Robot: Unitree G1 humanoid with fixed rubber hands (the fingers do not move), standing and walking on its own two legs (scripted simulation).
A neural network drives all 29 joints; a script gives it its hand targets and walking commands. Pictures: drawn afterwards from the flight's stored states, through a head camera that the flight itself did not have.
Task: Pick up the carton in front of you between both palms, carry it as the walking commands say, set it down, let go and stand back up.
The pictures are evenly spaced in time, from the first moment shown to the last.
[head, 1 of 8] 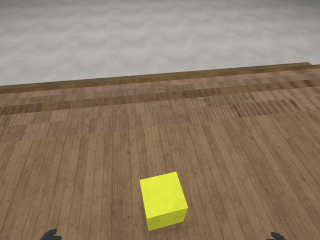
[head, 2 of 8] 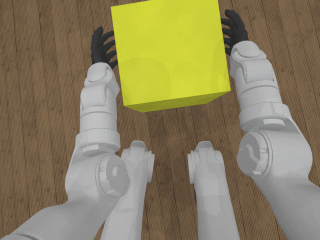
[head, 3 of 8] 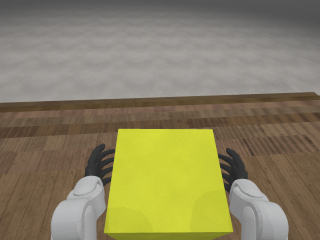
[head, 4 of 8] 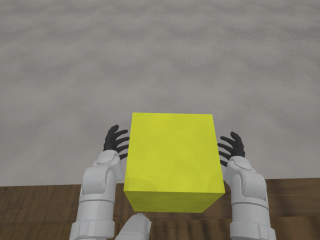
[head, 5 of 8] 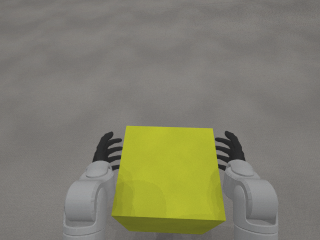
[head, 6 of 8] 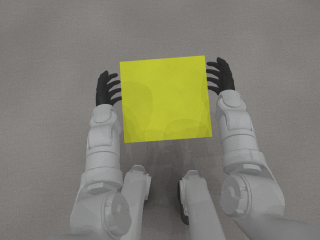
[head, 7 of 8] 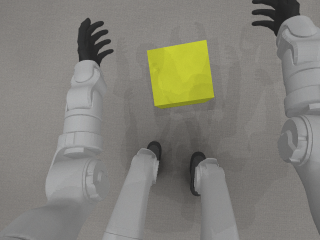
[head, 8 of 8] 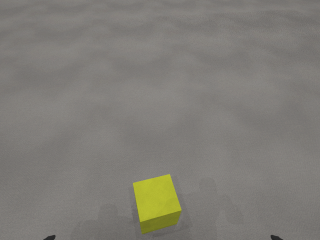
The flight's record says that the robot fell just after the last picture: no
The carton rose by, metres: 0.68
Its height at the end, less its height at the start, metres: -1.10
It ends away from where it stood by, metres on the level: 5.04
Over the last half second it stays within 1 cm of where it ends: yes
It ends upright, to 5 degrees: yes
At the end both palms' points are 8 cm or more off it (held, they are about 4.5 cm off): yes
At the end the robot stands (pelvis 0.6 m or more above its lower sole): yes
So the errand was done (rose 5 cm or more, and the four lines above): yes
